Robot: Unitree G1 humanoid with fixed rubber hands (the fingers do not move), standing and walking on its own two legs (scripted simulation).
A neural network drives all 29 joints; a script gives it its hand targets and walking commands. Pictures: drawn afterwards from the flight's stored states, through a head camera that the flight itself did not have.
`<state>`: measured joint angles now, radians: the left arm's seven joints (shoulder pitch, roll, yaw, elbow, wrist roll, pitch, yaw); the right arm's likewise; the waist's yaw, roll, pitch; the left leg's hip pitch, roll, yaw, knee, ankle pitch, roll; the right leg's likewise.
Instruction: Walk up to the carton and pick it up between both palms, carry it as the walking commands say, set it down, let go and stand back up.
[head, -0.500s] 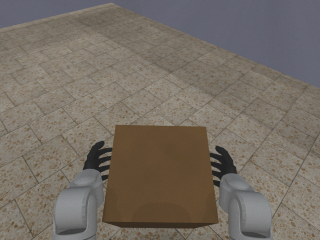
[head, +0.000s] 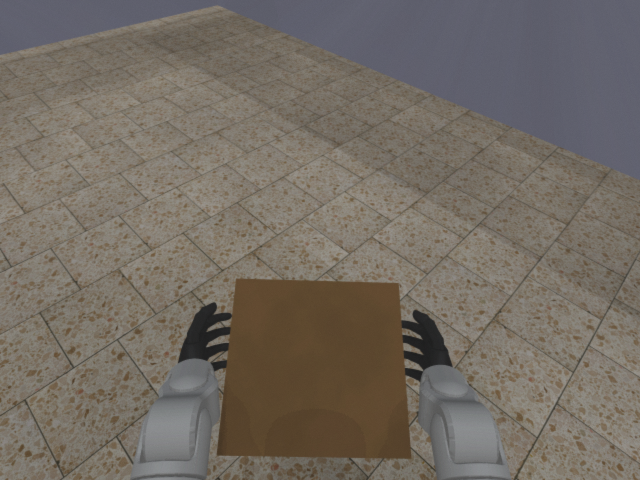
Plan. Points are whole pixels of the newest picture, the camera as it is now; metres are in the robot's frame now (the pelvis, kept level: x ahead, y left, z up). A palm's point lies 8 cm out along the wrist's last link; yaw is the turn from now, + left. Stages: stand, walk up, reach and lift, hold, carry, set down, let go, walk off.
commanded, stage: set down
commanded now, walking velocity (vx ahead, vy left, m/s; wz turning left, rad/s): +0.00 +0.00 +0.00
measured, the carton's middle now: (313, 372) +0.30 +0.01 -0.07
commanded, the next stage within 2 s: none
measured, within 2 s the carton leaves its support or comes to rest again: neither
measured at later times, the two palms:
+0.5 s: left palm (215, 358) +0.30 +0.15 -0.03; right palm (424, 368) +0.29 -0.15 -0.04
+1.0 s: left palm (227, 396) +0.29 +0.15 -0.15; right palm (406, 402) +0.29 -0.15 -0.15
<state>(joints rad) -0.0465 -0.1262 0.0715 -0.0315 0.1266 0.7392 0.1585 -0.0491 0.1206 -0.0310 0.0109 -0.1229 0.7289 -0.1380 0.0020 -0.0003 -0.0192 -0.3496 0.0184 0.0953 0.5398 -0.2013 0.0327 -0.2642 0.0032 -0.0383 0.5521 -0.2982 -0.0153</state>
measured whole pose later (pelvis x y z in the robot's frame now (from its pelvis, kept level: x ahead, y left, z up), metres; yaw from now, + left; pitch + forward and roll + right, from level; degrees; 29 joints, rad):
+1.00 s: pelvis -0.03 +0.00 -0.05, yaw -6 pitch +23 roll +2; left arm -0.40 -0.12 0.39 0.66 0.27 -0.06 0.09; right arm -0.44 0.12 -0.19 0.67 -0.23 0.00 -0.17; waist 0.04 -0.03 0.04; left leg -0.98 0.01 0.09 0.81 -0.23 0.04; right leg -0.97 0.04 0.09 0.91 -0.34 -0.01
